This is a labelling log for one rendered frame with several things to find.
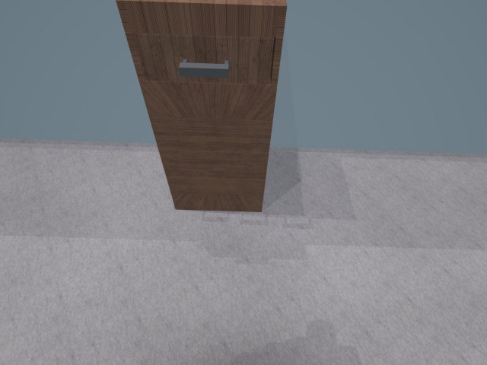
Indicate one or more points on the cabinet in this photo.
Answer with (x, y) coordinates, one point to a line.
(213, 138)

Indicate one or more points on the handle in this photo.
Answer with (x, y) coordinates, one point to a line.
(208, 70)

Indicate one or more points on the drawer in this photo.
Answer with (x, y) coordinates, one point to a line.
(249, 58)

